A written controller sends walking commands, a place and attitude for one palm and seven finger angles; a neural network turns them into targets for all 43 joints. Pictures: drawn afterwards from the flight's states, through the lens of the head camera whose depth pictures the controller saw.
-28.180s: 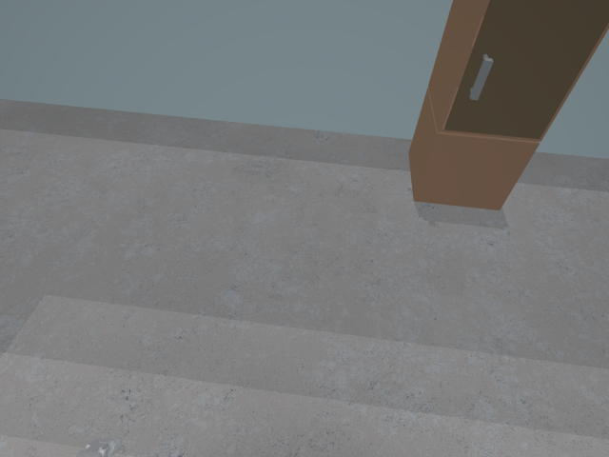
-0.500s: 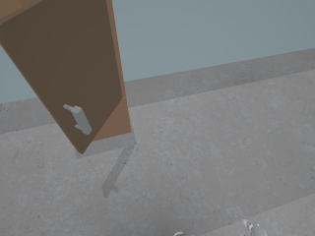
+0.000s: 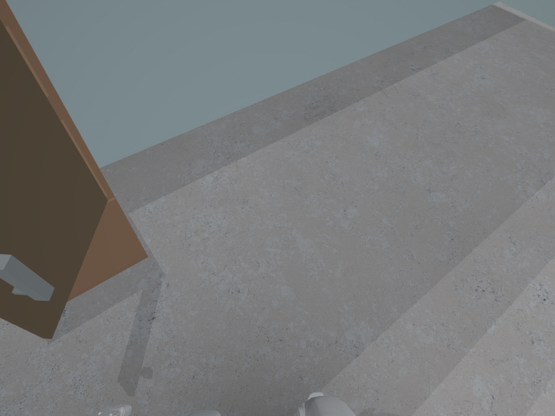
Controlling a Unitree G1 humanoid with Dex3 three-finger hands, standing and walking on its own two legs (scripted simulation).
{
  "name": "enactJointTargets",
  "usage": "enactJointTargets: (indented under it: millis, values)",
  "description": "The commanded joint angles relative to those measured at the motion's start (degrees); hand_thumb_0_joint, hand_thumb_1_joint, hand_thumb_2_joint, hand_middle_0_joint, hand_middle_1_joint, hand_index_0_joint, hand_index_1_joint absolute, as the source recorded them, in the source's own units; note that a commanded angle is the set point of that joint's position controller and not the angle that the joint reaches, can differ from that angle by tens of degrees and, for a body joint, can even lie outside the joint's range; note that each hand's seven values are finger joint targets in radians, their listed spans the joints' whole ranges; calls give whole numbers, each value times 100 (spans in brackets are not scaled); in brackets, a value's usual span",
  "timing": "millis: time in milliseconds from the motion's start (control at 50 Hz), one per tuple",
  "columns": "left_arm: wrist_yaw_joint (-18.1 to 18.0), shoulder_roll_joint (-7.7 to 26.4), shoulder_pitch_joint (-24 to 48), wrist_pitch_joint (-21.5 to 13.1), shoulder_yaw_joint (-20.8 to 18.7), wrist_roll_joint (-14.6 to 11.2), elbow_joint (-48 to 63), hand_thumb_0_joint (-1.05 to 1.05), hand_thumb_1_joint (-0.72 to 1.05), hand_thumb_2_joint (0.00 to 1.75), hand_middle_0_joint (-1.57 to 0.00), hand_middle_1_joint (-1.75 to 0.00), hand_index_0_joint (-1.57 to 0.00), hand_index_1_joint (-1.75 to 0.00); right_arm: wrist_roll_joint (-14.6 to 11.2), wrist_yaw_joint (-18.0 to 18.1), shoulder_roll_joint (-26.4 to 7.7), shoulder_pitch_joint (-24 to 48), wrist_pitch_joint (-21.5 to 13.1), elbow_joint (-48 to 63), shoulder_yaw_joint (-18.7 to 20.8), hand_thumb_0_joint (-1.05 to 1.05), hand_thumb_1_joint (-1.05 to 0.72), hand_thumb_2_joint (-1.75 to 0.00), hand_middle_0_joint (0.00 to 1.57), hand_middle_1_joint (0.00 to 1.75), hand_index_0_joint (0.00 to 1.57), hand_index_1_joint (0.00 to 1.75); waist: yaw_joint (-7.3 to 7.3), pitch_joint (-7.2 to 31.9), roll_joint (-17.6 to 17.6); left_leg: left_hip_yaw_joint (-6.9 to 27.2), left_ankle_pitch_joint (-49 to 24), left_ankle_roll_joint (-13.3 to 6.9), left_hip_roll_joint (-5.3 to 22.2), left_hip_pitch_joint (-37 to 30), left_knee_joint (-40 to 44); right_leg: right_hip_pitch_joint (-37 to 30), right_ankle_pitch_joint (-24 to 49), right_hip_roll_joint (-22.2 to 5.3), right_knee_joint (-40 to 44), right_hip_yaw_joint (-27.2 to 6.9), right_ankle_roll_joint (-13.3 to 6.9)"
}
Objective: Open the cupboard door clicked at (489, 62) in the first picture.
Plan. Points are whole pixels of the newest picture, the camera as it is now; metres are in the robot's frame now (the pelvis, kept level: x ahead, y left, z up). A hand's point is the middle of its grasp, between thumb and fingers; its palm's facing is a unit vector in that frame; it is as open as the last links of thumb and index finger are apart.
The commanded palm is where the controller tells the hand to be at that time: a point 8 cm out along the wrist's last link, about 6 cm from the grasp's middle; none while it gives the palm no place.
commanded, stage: walk to a spot facing it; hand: left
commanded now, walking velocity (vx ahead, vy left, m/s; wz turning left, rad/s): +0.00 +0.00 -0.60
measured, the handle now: (11, 278) +0.31 +0.46 -0.10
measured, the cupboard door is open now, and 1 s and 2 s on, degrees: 51 51 51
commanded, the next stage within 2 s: turn to face it in 1.76 s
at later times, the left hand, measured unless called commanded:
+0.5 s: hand (178, 390) +0.17 +0.16 -0.16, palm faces -0.26 -0.94 -0.22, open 7.4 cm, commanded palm none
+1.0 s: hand (317, 242) +0.45 -0.07 -0.15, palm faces -0.59 -0.78 -0.22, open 7.3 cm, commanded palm none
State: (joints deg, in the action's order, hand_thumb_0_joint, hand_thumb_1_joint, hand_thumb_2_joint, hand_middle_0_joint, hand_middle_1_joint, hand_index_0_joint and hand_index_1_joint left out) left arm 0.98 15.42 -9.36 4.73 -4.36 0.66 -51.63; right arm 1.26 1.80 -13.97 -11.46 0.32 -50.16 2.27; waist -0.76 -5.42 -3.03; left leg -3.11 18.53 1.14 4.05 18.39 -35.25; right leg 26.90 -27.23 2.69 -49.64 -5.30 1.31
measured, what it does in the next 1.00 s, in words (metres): walks ahead, turning right: right foot, then left foot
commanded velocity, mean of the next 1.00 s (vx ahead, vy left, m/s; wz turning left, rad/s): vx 0.26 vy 0.00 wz -0.54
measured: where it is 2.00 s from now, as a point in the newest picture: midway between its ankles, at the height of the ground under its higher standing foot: (382, 305)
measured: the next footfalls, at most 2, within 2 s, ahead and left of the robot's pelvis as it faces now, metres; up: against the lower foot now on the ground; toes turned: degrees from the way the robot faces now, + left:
right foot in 0.20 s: +0.03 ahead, -0.14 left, +0.00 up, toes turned -10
left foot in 0.54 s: +0.17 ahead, +0.08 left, +0.00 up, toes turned -16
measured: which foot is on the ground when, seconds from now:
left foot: down 0.00-0.20, up 0.22-0.52, down 0.54-0.92, up 0.94-1.00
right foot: up 0.00-0.18, down 0.20-0.52, up 0.54-0.90, down 0.92-1.00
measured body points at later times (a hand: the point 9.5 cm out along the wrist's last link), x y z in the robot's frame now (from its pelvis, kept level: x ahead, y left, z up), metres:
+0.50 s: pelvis +0.06 -0.03 +0.01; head +0.11 -0.03 +0.46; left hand +0.18 +0.21 -0.14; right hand +0.09 -0.30 -0.11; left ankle +0.11 +0.09 -0.70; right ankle +0.00 -0.14 -0.73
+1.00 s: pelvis +0.20 -0.14 -0.01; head +0.24 -0.17 +0.44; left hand +0.48 -0.03 -0.13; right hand +0.00 -0.29 -0.15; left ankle +0.17 +0.06 -0.64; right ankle +0.21 -0.23 -0.73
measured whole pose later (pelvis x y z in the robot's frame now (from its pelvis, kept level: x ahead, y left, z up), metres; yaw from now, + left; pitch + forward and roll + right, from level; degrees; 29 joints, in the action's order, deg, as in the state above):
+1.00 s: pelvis +0.20 -0.14 -0.01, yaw -34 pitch +0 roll +0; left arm 2.1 13.8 -2.8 -1.5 -3.9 0.4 -50.6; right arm 0.5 0.2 -11.9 -24.1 0.5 -60.8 1.6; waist -3.6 -6.5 -0.2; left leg -5.2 28.0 3.0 8.9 17.0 -67.5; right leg 23.4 -14.7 0.6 -38.6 7.1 -5.4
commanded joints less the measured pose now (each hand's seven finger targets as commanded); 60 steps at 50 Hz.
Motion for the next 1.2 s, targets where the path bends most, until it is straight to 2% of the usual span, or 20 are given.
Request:
enactJointTargets:
  millis: [0,100,140,180,200,240,400,460,480,500,520,560,660,800,860,880,900,920,1020,1180]
  values:
    - [121,484,342,-188,-165,85,587,0,90,90,-20,-30,-20,-30,128,82,-1162,-132,-137,349,211,0,-90,-90,20,30,20,30,73,379,1733,1134,-2466,-889,1647,-577,1643,517,-210,-348,-1243,494,113]
    - [158,282,354,-289,-43,20,628,0,90,90,-20,-30,-20,-30,102,61,-1226,-641,-77,170,281,0,-90,-90,20,30,20,30,-123,966,1733,-32,-3945,-480,1285,-1442,655,-547,270,-102,927,1183,-32]
    - [127,434,-124,-339,-115,12,483,0,90,90,-20,-30,-20,-30,27,33,-1226,-517,-51,207,317,0,-90,-90,20,30,20,30,157,1115,1321,-246,-3281,-194,1153,-932,-29,-1721,1691,-99,2223,1123,-157]
    - [-62,1578,-1024,-407,-378,91,204,0,90,90,-20,-30,-20,-30,-93,-4,-510,60,-27,689,169,0,-90,-90,20,30,20,30,644,1246,-1544,-613,1792,371,-68,1593,-2395,-3340,5897,-2457,2791,-2005,-1179]
    - [-141,1530,-1165,-396,-374,6,133,0,90,90,-20,-30,-20,-30,-96,70,-656,86,45,669,160,0,-90,-90,20,30,20,30,696,1351,-1189,230,1955,291,88,1718,-3002,-3344,6249,-2577,2596,-1824,-1555]
    - [-160,1178,-517,-357,-333,40,323,0,90,90,-20,-30,-20,-30,-77,32,-549,174,49,582,167,0,-90,-90,20,30,20,30,410,844,-1083,300,1432,330,245,1912,-3090,-2606,3868,-1979,2805,-1804,-1578]
    - [-70,1097,-388,-521,-269,98,260,0,90,90,-20,-30,-20,-30,-35,-233,-340,454,-66,585,223,0,-90,-90,20,30,20,30,292,517,-611,-33,578,285,-217,612,-924,-1487,489,-1359,3353,-1759,-1311]
    - [-23,964,-39,-515,-260,63,329,0,90,90,-20,-30,-20,-30,-34,-170,-447,-238,-181,349,243,0,-90,-90,20,30,20,30,-155,464,-528,-146,-93,235,-350,-1144,541,-251,-192,-957,2936,-1569,-992]
    - [8,639,52,-519,-182,49,422,0,90,90,-20,-30,-20,-30,-19,-75,-742,-785,-244,145,295,0,-90,-90,20,30,20,30,-408,619,305,273,221,121,101,-2242,1204,582,-243,-533,2156,-1178,-706]
    - [69,214,85,-516,-83,-8,551,0,90,90,-20,-30,-20,-30,93,-27,-1385,-1454,-287,15,442,0,-90,-90,20,30,20,30,-704,845,2261,2390,1752,-364,1747,-2871,1998,1625,-787,317,191,-149,-323]
    - [100,341,523,-551,-116,11,769,0,90,90,-20,-30,-20,-30,132,30,-1562,-1782,-310,-29,435,0,-90,-90,20,30,20,30,-803,705,2156,3585,2293,-944,2757,-2405,2664,1913,-794,-29,-1033,142,-210]
    - [223,371,553,-616,-213,109,768,0,90,90,-20,-30,-20,-30,144,-23,-1273,-1214,-356,212,331,0,-90,-90,20,30,20,30,-436,144,744,2984,1939,-1161,2481,-1332,2753,1820,-36,-532,-1860,163,-189]
    - [361,-80,451,-502,-37,115,464,0,90,90,-20,-30,-20,-30,87,25,-617,-1272,-514,-144,81,0,-90,-90,20,30,20,30,-143,399,1420,51,-2746,-430,1281,-1955,1929,1601,1199,-632,-1297,807,-73]
    - [371,-13,1064,-444,39,85,560,0,90,90,-20,-30,-20,-30,129,-25,-737,-1547,-435,-431,97,0,-90,-90,20,30,20,30,-206,215,1372,-683,-2974,-494,1511,-1577,1732,116,1224,-374,825,1434,-339]
    - [293,323,-348,-501,-96,98,92,0,90,90,-20,-30,-20,-30,59,-19,-894,-1184,-410,-409,93,0,-90,-90,20,30,20,30,617,729,851,-1038,-4040,-265,1280,-753,-173,-2318,1355,-36,1515,1523,-683]
    - [207,897,-1388,-577,-254,135,-197,0,90,90,-20,-30,-20,-30,-46,-77,-697,-992,-432,-286,50,0,-90,-90,20,30,20,30,1107,1416,-126,-1284,-2849,-33,866,535,-1921,-4049,830,-925,1972,309,-1066]
    - [78,1532,-1984,-614,-395,77,-290,0,90,90,-20,-30,-20,-30,-157,-97,-318,-933,-423,18,-4,0,-90,-90,20,30,20,30,1184,2043,-1436,-908,1580,261,-119,2034,-4119,-4706,1104,-2778,3075,-2945,-1813]
    - [-5,1543,-1654,-570,-398,-48,-270,0,90,90,-20,-30,-20,-30,-121,-78,-571,-462,-385,76,62,0,-90,-90,20,30,20,30,1048,1526,-646,184,1492,96,220,2461,-4523,-4105,802,-2711,3447,-2905,-1827]
    - [-83,551,-5,-728,-101,51,124,0,90,90,-20,-30,-20,-30,50,-148,-232,-845,-161,-360,110,0,-90,-90,20,30,20,30,-66,396,-286,133,170,241,625,1042,-2877,-920,1151,-1729,3861,-707,-1329]
    - [-14,522,-771,-882,-138,25,-390,0,90,90,-20,-30,-20,-30,32,-282,-34,119,-272,-27,143,0,-90,-90,20,30,20,30,206,401,-180,-91,-639,241,217,1171,-608,-1995,1808,-1459,3734,-633,-1325]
